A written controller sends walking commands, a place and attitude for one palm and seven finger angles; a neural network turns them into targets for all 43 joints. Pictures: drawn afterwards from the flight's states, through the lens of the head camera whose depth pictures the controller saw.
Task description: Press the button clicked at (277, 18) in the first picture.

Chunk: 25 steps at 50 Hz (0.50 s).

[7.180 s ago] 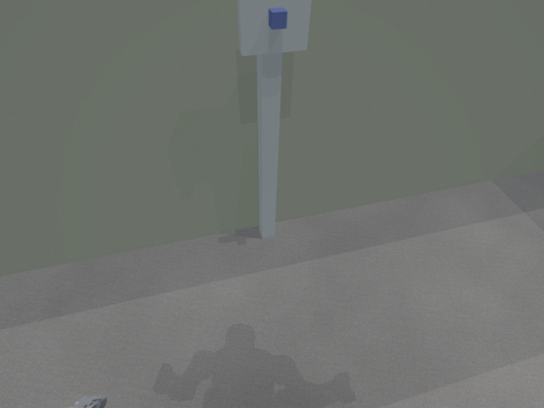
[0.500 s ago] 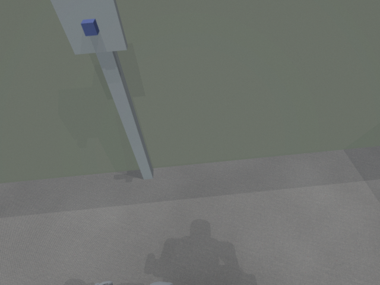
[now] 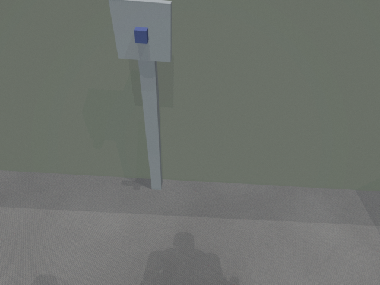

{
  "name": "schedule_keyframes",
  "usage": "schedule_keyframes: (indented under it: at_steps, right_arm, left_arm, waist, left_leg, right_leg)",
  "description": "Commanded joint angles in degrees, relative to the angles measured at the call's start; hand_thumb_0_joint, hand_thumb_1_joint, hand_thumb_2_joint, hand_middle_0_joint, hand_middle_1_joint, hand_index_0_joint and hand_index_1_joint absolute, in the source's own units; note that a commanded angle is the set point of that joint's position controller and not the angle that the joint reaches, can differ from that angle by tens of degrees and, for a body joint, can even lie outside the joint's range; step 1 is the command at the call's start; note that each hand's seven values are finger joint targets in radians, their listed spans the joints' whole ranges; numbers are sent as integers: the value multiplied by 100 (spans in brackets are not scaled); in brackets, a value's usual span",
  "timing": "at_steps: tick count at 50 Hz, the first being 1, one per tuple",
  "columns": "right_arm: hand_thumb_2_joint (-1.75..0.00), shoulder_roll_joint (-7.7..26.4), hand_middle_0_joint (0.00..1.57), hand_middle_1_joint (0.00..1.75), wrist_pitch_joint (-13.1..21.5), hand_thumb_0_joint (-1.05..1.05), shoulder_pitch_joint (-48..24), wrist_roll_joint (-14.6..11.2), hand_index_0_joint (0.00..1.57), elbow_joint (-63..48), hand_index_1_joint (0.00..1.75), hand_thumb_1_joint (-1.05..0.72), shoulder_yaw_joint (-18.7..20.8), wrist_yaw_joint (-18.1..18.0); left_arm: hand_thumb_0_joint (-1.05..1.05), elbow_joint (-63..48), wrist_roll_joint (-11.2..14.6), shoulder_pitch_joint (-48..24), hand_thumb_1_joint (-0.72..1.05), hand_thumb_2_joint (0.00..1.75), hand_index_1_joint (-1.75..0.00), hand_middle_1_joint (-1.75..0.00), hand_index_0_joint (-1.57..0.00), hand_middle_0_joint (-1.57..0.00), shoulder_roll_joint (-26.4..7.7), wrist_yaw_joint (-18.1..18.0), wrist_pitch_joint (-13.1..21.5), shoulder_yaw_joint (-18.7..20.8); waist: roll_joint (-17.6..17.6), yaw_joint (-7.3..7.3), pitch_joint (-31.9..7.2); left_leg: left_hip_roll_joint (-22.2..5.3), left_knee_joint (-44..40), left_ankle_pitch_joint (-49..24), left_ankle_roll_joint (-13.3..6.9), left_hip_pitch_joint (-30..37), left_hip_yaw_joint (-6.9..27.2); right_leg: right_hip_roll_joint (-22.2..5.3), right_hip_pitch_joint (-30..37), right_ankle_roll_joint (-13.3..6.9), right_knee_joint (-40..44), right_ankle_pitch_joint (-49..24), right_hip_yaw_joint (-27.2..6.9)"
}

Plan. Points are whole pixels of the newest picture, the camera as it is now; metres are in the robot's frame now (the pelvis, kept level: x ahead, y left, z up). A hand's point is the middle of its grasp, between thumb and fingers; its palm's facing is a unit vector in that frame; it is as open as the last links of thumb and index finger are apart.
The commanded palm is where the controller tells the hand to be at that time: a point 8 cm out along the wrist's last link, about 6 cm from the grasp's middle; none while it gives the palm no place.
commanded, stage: take the last steps up to it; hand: left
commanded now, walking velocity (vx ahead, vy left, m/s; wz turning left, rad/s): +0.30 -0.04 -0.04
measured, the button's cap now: (141, 34) +0.76 +0.23 +0.19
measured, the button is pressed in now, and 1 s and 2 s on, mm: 0 0 0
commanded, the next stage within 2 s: come to a stop and stand still in 0.64 s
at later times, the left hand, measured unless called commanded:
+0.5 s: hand (149, 246) +0.25 +0.12 -0.17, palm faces -0.01 -0.98 -0.22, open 7.3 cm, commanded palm none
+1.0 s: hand (137, 262) +0.22 +0.15 -0.19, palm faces +0.04 -0.99 -0.13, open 7.4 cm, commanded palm none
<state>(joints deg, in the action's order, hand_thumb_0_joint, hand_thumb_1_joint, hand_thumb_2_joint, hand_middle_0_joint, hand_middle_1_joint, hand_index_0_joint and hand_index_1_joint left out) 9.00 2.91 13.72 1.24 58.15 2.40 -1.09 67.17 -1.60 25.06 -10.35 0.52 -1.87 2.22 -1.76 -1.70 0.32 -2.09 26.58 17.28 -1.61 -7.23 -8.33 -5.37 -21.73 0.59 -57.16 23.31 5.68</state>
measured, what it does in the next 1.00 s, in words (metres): walks ahead: right foot, then left foot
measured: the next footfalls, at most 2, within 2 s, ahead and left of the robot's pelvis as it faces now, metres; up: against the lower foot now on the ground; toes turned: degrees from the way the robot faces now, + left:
right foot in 0.34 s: +0.26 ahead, -0.15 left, +0.00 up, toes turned -11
left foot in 0.78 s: +0.34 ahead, +0.08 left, +0.00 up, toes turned +9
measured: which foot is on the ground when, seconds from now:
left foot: down 0.00-0.34, up 0.36-0.76, down 0.78-1.00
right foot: up 0.00-0.32, down 0.34-0.80, up 0.82-1.00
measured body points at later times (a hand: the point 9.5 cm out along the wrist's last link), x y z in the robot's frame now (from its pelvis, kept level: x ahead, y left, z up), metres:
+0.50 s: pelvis +0.16 -0.06 -0.01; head +0.17 -0.07 +0.44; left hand +0.25 +0.17 -0.15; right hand +0.09 -0.27 -0.18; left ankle +0.10 +0.08 -0.65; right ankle +0.22 -0.14 -0.74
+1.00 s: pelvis +0.25 -0.01 +0.00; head +0.26 +0.02 +0.45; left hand +0.22 +0.20 -0.18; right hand +0.33 -0.24 -0.14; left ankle +0.30 +0.07 -0.74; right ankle +0.23 -0.15 -0.69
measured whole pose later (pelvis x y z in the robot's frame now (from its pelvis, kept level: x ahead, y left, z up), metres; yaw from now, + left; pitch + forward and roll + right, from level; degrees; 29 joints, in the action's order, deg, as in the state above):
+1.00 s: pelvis +0.25 -0.01 +0.00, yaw -1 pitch -2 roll -2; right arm 7.8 1.0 7.3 0.9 60.1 1.8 -2.9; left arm 65.3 -1.0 17.8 -8.7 -1.4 -2.5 1.6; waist -2.2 -1.4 3.9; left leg -3.3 27.3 10.8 -3.6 -14.3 -10.1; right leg -3.5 -19.0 2.5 -50.0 27.4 3.6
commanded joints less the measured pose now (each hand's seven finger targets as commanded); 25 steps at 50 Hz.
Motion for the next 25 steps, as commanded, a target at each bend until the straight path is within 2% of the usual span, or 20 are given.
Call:
schedule_keyframes:
  at_steps: [1,3,5,7,10,11,12,13,14,15,16,17,18,19,20,21,22,23,24,25]
  right_arm:
    - [-90,639,20,30,81,0,747,-32,20,190,30,-90,78,-63]
    - [-90,647,20,30,124,0,822,-42,20,231,30,-90,70,-73]
    - [-90,653,20,30,131,0,941,-36,20,312,30,-90,84,-76]
    - [-90,640,20,30,134,0,1143,-15,20,413,30,-90,100,-80]
    - [-90,682,20,30,105,0,1311,34,20,542,30,-90,134,-79]
    - [-90,670,20,30,97,0,1384,50,20,597,30,-90,139,-74]
    - [-90,688,20,30,93,0,1372,63,20,606,30,-90,145,-77]
    - [-90,747,20,30,83,0,1316,75,20,624,30,-90,157,-79]
    - [-90,795,20,30,69,0,1294,66,20,639,30,-90,160,-78]
    - [-90,820,20,30,60,0,1242,37,20,652,30,-90,160,-72]
    - [-90,758,20,30,76,0,1249,-4,20,645,30,-90,158,-32]
    - [-90,379,20,30,106,0,1465,-85,20,529,30,-90,95,20]
    - [-90,357,20,30,68,0,1229,-115,20,303,30,-90,70,11]
    - [-90,353,20,30,26,0,984,-117,20,300,30,-90,110,14]
    - [-90,349,20,30,-6,0,772,-76,20,265,30,-90,147,33]
    - [-90,297,20,30,-60,0,716,-28,20,323,30,-90,145,61]
    - [-90,164,20,30,-126,0,850,16,20,380,30,-90,113,78]
    - [-90,89,20,30,-201,0,1033,38,20,465,30,-90,101,87]
    - [-90,53,20,30,-249,0,1193,49,20,500,30,-90,89,96]
    - [-90,41,20,30,-281,0,1236,51,20,506,30,-90,81,102]
  left_arm:
    - [0,-600,-4,-514,90,90,-30,-30,-20,-20,-133,47,257,97]
    - [0,-678,2,-618,90,90,-30,-30,-20,-20,-106,46,216,103]
    - [0,-811,10,-945,90,90,-30,-30,-20,-20,-103,53,201,104]
    - [0,-954,22,-1335,90,90,-30,-30,-20,-20,-109,65,218,111]
    - [0,-1107,47,-1792,90,90,-30,-30,-20,-20,-85,71,249,116]
    - [0,-1146,51,-1927,90,90,-30,-30,-20,-20,-118,73,269,127]
    - [0,-1179,46,-1969,90,90,-30,-30,-20,-20,-123,80,285,132]
    - [0,-1165,47,-1870,90,90,-30,-30,-20,-20,-146,83,307,145]
    - [0,-1086,39,-1621,90,90,-30,-30,-20,-20,-205,83,344,160]
    - [0,-878,30,-976,90,90,-30,-30,-20,-20,-334,72,401,190]
    - [0,-618,5,-137,90,90,-30,-30,-20,-20,-629,36,479,263]
    - [0,-421,-31,597,90,90,-30,-30,-20,-20,-1261,-51,557,428]
    - [0,-370,93,887,90,90,-30,-30,-20,-20,-1576,-71,535,425]
    - [0,-501,109,354,90,90,-30,-30,-20,-20,-1499,-96,522,420]
    - [0,-679,105,-249,90,90,-30,-30,-20,-20,-1206,-114,499,336]
    - [0,-797,110,-742,90,90,-30,-30,-20,-20,-896,-143,487,255]
    - [0,-864,81,-989,90,90,-30,-30,-20,-20,-658,-153,514,173]
    - [0,-877,66,-1095,90,90,-30,-30,-20,-20,-509,-156,537,116]
    - [0,-861,50,-1128,90,90,-30,-30,-20,-20,-430,-159,553,91]
    - [0,-838,45,-1114,90,90,-30,-30,-20,-20,-405,-157,564,74]
  waist:
    - [855,190,873]
    - [826,125,861]
    - [770,165,947]
    - [749,247,981]
    - [943,355,1021]
    - [928,404,1042]
    - [910,376,1022]
    - [863,293,922]
    - [798,173,720]
    - [580,-132,319]
    - [112,-492,-174]
    - [-1218,-679,-911]
    - [-1261,-626,-1031]
    - [-1013,-543,-898]
    - [-535,-344,-340]
    - [-97,-113,57]
    - [-118,86,215]
    - [-329,231,326]
    - [-474,336,323]
    - [-515,380,323]
  left_leg:
    - [-1441,-1896,-453,-607,-42,1156]
    - [-1470,-1911,-899,-703,122,1014]
    - [-1498,-1884,-1151,-774,197,922]
    - [-1483,-1813,-1506,-765,308,849]
    - [-1504,-1548,-2040,-706,475,665]
    - [-1550,-1486,-2044,-685,381,725]
    - [-1576,-1382,-2159,-667,365,712]
    - [-1578,-1184,-2371,-636,399,675]
    - [-1491,-758,-2889,-575,401,568]
    - [-1307,53,-3338,-428,366,374]
    - [-1018,1192,-3044,-228,-282,188]
    - [-348,2991,-712,50,-1671,-200]
    - [73,4457,1717,102,-2414,294]
    - [-221,4983,1474,57,-2530,809]
    - [-408,5130,938,58,-2707,881]
    - [-635,4897,412,67,-2553,927]
    - [-677,4627,131,137,-2305,840]
    - [-695,4378,-43,203,-2096,768]
    - [-671,4080,-120,260,-1954,688]
    - [-661,3815,-172,312,-1884,619]
  right_leg:
    - [-279,-1273,120,-458,-867,-221]
    - [-320,-1467,184,-274,-1075,-241]
    - [-359,-1517,218,203,-1176,-204]
    - [-321,-1471,197,684,-1261,-132]
    - [-194,-1219,102,1439,-1229,45]
    - [-147,-1029,48,1597,-1176,57]
    - [-84,-843,-5,1782,-1137,85]
    - [8,-549,-68,1964,-1063,160]
    - [176,-56,-129,2196,-1054,288]
    - [343,817,-184,2604,-1293,412]
    - [180,2131,-294,2877,-1562,128]
    - [-1379,3509,-787,3236,-1946,-1741]
    - [-2238,3493,-1339,3885,-2530,-3108]
    - [-2205,2802,-1407,4139,-1341,-3110]
    - [-2003,2088,-1259,4372,-453,-2762]
    - [-1729,1336,-1029,4491,-113,-2064]
    - [-1498,767,-848,4618,-326,-1550]
    - [-1333,386,-736,4739,-533,-1115]
    - [-1194,230,-691,4781,-709,-815]
    - [-1100,139,-695,4815,-823,-656]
